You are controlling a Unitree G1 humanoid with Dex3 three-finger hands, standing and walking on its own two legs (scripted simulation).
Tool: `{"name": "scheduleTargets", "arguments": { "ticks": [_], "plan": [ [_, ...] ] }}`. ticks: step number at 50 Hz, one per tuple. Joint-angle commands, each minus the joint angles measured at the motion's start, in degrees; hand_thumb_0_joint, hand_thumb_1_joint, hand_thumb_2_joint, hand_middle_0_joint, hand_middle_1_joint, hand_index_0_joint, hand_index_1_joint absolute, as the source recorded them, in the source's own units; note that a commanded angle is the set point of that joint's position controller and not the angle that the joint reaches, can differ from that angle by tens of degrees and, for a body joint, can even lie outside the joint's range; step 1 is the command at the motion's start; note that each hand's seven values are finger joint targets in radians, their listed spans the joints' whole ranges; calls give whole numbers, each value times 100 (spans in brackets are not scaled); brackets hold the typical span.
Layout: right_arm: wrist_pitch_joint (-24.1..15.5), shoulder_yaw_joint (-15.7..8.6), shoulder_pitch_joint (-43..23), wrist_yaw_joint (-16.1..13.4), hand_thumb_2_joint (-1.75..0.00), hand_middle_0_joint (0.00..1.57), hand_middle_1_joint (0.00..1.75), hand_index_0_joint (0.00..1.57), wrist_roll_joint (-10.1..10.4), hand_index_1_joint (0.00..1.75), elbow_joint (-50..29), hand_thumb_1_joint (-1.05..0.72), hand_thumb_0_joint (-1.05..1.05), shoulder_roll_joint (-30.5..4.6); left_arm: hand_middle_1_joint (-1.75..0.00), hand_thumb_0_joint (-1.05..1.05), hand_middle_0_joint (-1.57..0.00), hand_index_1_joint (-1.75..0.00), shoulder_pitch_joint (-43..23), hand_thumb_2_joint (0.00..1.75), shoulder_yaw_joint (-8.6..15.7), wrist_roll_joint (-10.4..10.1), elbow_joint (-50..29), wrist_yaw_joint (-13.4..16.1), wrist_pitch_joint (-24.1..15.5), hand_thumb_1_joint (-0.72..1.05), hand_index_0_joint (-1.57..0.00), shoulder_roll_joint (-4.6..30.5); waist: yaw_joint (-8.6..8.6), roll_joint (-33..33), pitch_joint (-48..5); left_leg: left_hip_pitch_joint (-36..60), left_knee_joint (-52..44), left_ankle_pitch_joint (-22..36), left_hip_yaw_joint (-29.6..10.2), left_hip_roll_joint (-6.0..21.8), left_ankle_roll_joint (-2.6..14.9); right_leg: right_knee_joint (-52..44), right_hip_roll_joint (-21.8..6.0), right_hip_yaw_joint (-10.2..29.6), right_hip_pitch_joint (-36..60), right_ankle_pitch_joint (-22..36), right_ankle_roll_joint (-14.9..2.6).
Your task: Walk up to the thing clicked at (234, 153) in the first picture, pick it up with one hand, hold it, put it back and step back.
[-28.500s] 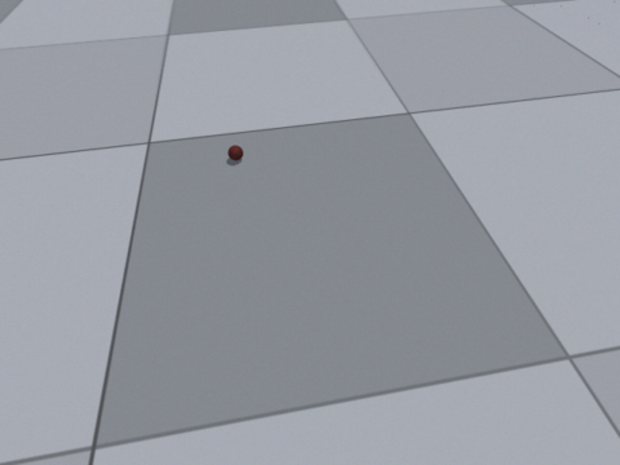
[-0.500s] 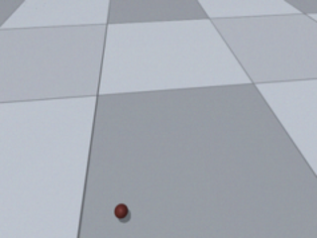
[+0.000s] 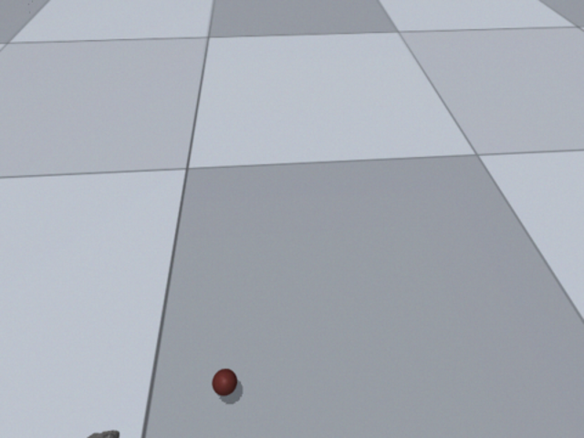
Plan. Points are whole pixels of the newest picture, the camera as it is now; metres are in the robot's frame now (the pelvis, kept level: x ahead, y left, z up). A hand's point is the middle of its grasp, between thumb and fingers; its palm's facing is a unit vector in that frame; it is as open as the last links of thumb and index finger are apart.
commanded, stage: walk up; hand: left
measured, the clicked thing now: (224, 382) +0.38 +0.22 -0.73
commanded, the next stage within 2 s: stand in 0.40 s
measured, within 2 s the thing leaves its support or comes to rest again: neither
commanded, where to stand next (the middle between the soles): +0.06 -0.01 m, yaw +0 degrees
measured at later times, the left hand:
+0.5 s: hand out of the picture +0.08 +0.26 -0.16, palm faces +0.01 -0.95 -0.31, open 7.4 cm
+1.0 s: hand out of the picture +0.08 +0.28 -0.15, palm faces -0.03 -0.94 -0.34, open 7.4 cm
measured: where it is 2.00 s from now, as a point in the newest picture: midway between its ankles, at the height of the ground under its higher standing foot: outside the picture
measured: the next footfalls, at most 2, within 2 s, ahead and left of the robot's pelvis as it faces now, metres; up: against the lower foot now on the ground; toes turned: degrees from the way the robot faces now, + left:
none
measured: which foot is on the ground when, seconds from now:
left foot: down 0.00-1.00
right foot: down 0.00-1.00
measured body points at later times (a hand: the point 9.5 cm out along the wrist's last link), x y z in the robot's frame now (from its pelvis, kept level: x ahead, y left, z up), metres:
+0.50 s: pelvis +0.00 +0.01 +0.00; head +0.02 +0.02 +0.45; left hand +0.08 +0.31 -0.13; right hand +0.08 -0.30 -0.12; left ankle +0.03 +0.15 -0.74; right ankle -0.02 -0.10 -0.74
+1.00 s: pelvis +0.01 +0.03 +0.01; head +0.02 +0.03 +0.46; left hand +0.09 +0.33 -0.12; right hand +0.09 -0.27 -0.12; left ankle +0.03 +0.15 -0.74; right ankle -0.02 -0.10 -0.74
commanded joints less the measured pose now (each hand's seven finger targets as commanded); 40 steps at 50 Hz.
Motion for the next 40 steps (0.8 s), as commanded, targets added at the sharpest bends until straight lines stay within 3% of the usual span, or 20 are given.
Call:
{"name": "scheduleTargets", "arguments": {
  "ticks": [1, 5, 10, 12, 16, 19, 20, 22, 26, 30, 40],
  "plan": [
    [-124, -316, 109, -89, -90, 20, 30, 20, 38, 30, -337, -90, 0, -1269, -30, 0, -20, -30, -310, 90, 313, 4, -556, 96, -153, 90, -20, 1277, 4, -192, -562, 307, -8, 1269, -101, 138, 464, -695, -850, 804, -174, 748, -424],
    [-132, -337, 162, -96, -90, 20, 30, 20, 22, 30, -379, -90, 0, -1359, -30, 0, -20, -30, -258, 90, 328, 25, -602, 92, -126, 90, -20, 1268, 34, -187, -638, 253, -14, 1409, -345, 312, 622, -473, -730, 683, -170, 550, -319],
    [-167, -366, 51, -115, -90, 20, 30, 20, -10, 30, -475, -90, 0, -1499, -30, 0, -20, -30, -73, 90, 315, 10, -592, 80, -109, 90, -20, 1214, 106, 334, -657, -130, -388, 1125, -1022, 725, 910, -51, -544, 669, 48, 272, -206],
    [-160, -349, -89, -112, -90, 20, 30, 20, -10, 30, -517, -90, 0, -1445, -30, 0, -20, -30, -3, 90, 311, 10, -564, 75, -129, 90, -20, 1208, 154, 321, -620, -332, -283, 962, -884, 598, 819, -261, -609, 750, 168, 312, -258],
    [-126, -332, -33, -98, -90, 20, 30, 20, 33, 30, -503, -90, 0, -1291, -30, 0, -20, -30, -214, 90, 326, 11, -644, 70, -167, 90, -20, 1364, 46, -9, -490, -76, 303, 872, -184, -18, 492, -654, -951, 908, -191, 498, -550],
    [-137, -341, 121, -85, -90, 20, 30, 20, 29, 30, -478, -90, 0, -1345, -30, 0, -20, -30, -259, 90, 318, 17, -698, 83, -155, 90, -20, 1349, 19, -136, -596, 171, 236, 1255, -318, 108, 562, -446, -845, 715, -307, 528, -430],
    [-82, -178, -424, 26, -90, 20, 30, 20, 46, 30, -425, -90, 0, -1051, -30, 0, -20, -30, -229, 90, 91, -113, -388, 130, -229, 90, -20, 1045, 125, 403, -831, 372, -188, 717, -557, 304, 492, -943, -918, 1018, -284, -30, -264],
    [-38, -133, -360, 74, -90, 20, 30, 20, 33, 30, -373, -90, 0, -1006, -30, 0, -20, -30, -388, 90, 85, -98, -256, 165, -308, 90, -20, 1165, 9, 169, -620, 188, -569, 638, -635, 362, 443, -1084, -813, 926, -36, -78, -127],
    [-53, -115, -422, 89, -90, 20, 30, 20, 55, 30, -115, -90, 0, -1142, -30, 0, -20, -30, -241, 90, -9, -113, 111, 210, -446, 90, -20, 1131, 44, 173, -683, 507, -686, 1663, -546, 431, 396, -1073, -816, 774, 452, 1344, 12],
    [-47, -117, -528, 93, -90, 20, 30, 20, 62, 30, 20, -90, 0, -1121, -30, 0, -20, -30, -282, 90, -48, -120, 335, 232, -490, 90, -20, 1162, 35, 38, -598, 612, -978, 1349, -505, 444, 339, -1284, -794, 734, 427, 1136, 60],
    [-69, -139, -726, 117, -90, 20, 30, 20, 54, 30, 231, -90, 0, -1052, -30, 0, -20, -30, -256, 90, -124, -76, 595, 280, -548, 90, -20, 1079, 53, 47, -624, 766, -1251, 1260, -466, 502, 323, -1473, -818, 706, 448, 1036, 138]
  ]
}}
